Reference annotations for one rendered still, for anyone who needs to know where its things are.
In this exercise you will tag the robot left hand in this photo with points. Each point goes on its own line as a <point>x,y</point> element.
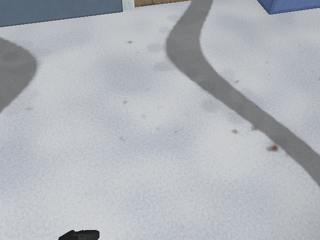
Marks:
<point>81,235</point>

